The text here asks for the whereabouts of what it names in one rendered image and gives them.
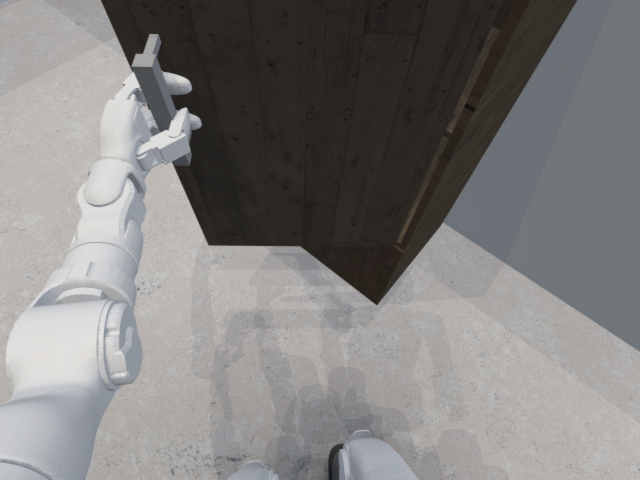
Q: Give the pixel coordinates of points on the left robot forearm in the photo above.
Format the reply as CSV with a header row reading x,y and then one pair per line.
x,y
104,255

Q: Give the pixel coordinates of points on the cupboard door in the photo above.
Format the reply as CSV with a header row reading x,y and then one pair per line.
x,y
320,118

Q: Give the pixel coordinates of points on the robot right thigh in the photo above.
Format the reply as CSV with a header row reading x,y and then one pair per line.
x,y
372,459

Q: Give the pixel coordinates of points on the left robot upper arm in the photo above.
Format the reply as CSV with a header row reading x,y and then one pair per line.
x,y
66,362

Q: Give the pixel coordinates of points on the robot right shin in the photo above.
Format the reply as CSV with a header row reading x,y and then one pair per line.
x,y
357,435

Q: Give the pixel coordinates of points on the handle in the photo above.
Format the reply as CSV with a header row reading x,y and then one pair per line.
x,y
153,85

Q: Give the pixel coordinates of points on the robot left hand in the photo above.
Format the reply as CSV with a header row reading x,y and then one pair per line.
x,y
124,130

